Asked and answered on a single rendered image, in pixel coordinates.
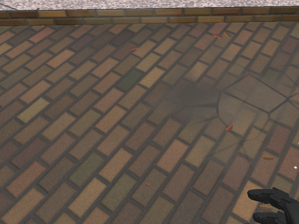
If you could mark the robot right hand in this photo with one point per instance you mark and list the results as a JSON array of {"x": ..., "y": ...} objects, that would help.
[{"x": 279, "y": 199}]

